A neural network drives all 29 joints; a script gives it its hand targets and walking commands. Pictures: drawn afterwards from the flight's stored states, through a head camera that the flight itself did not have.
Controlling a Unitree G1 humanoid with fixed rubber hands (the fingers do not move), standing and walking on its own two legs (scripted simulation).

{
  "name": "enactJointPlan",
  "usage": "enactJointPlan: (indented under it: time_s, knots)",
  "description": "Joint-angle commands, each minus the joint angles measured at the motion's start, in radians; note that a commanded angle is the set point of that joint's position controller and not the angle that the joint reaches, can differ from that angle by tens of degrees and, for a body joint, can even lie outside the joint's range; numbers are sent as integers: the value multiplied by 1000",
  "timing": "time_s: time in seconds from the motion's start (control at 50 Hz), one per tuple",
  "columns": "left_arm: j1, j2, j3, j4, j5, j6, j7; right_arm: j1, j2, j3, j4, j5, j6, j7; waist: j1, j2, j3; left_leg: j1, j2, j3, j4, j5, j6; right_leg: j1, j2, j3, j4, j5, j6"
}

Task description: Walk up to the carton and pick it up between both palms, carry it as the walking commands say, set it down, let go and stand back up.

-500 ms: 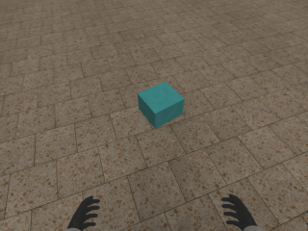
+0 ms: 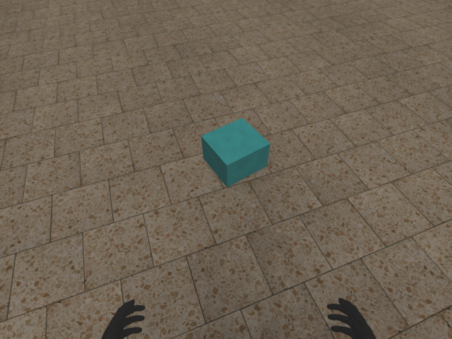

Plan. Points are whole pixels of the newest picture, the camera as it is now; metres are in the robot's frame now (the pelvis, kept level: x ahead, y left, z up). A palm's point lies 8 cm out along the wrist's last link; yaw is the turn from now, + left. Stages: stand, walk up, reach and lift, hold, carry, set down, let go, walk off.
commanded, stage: stand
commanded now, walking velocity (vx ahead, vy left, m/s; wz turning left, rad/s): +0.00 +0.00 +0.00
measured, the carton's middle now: (234, 151) +1.15 -0.04 -0.66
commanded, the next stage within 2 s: walk up in 0.54 s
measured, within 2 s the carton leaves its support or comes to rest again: neither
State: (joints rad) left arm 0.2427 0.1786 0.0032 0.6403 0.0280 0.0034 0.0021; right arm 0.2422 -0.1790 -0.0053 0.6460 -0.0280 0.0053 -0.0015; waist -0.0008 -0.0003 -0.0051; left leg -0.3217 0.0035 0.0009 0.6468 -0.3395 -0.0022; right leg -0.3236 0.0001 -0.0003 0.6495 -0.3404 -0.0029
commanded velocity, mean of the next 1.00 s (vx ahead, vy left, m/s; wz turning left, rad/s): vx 0.14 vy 0.01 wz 0.00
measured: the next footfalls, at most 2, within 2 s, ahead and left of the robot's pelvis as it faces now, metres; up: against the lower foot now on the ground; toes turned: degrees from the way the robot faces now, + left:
left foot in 1.32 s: +0.34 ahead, +0.15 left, +0.00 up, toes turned +8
right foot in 1.84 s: +0.62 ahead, -0.15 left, +0.00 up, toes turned -8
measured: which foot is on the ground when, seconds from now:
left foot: down 0.00-0.88, up 0.90-1.00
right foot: down 0.00-1.00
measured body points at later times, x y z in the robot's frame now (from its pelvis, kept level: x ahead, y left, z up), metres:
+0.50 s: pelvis +0.00 +0.00 +0.00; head +0.01 +0.00 +0.45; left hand +0.13 +0.23 -0.11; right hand +0.12 -0.23 -0.11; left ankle +0.00 +0.12 -0.72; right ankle +0.00 -0.12 -0.72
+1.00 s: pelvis +0.05 -0.03 +0.02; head +0.05 -0.05 +0.47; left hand +0.03 +0.24 -0.11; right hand +0.13 -0.29 -0.12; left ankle +0.03 +0.12 -0.64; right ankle +0.00 -0.12 -0.72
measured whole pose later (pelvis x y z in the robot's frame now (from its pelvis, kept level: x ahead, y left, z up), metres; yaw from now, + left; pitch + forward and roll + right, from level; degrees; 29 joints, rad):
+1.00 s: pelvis +0.05 -0.03 +0.02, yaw -1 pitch +2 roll +1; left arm 0.48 0.22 0.06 0.89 0.02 -0.07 0.01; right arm 0.27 -0.25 -0.09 0.84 -0.06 -0.01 0.05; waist 0.03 0.03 -0.04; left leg -0.53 0.04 0.00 1.11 -0.26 -0.01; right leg -0.18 -0.03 -0.09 0.48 -0.33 -0.03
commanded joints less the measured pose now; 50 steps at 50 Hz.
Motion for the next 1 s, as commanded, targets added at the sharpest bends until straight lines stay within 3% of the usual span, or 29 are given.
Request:
enactJointPlan:
  time_s: [0.0,0.7,0.72,0.74,0.76,0.8,0.82,0.84,0.86,0.88,0.9,0.92,0.94,0.96,0.98]
  knots:
    - [-12,81,24,-70,0,-15,2,-11,-81,-24,-69,0,-14,-2,0,-1,-35,12,38,-52,-110,146,28,10,-42,57,-114,152,-27]
    - [19,79,42,4,-3,-15,12,24,-78,-42,0,3,-15,-12,1,0,-16,41,45,-61,-145,171,37,36,-47,67,-149,175,-36]
    - [-69,216,91,-15,-1,37,-44,315,-302,-135,139,9,-1,-95,-90,62,75,354,461,-407,-221,803,118,-347,27,-91,261,-57,20]
    - [-60,92,55,-22,-4,8,-36,288,-282,-109,127,-11,-16,-28,-86,234,-134,254,348,-468,-419,-594,189,-283,-48,-9,290,-255,3]
    - [-101,74,55,-33,-4,-8,-44,105,-232,-98,91,4,-16,-2,-43,277,73,11,341,-442,-490,-616,178,-240,-65,-14,280,-165,10]
    - [47,93,64,46,-28,-35,-49,-60,-201,-102,92,8,-22,12,62,222,84,-184,216,-211,-487,-385,115,74,-22,-66,75,-169,-10]
    - [149,74,71,109,-30,-46,-43,-102,-189,-106,98,-7,-29,9,107,131,87,-216,170,-132,-406,-336,110,187,12,-137,-74,-99,-7]
    - [257,73,72,169,-25,-52,-31,-105,-184,-105,109,-9,-30,7,140,11,78,-269,139,-80,-276,-399,98,323,64,-205,-178,-43,-7]
    - [357,95,76,203,-11,-65,-19,-88,-148,-94,113,-14,-34,9,166,-108,65,-406,86,-19,-34,-355,76,499,-22,-78,-232,-83,-12]
    - [482,161,85,213,9,-81,-3,-120,-42,-63,72,-32,-46,14,192,-276,9,-543,15,43,348,-258,41,565,-344,381,-386,-368,-50]
    - [463,284,109,219,5,-76,24,-120,-37,-70,58,-40,-45,31,158,-135,73,-705,11,-77,482,-127,19,459,-553,807,-600,-628,-112]
    - [371,288,111,220,-10,-76,34,-129,-80,-81,63,-47,-42,49,91,10,140,-704,94,-128,532,6,7,361,-559,785,-599,-569,-121]
    - [276,237,96,204,-7,-85,25,-82,-101,-87,89,-41,-40,63,33,15,141,-646,118,-95,541,111,-8,317,-476,584,-536,-379,-97]
    - [230,193,86,198,-9,-94,12,-37,-92,-82,123,-32,-36,68,6,-27,119,-560,124,-76,533,167,-21,269,-387,418,-510,-191,-69]
    - [223,159,78,210,-11,-100,7,-1,-92,-83,150,-26,-28,74,-6,-80,98,-496,115,-48,550,210,-26,240,-320,295,-502,-73,-55]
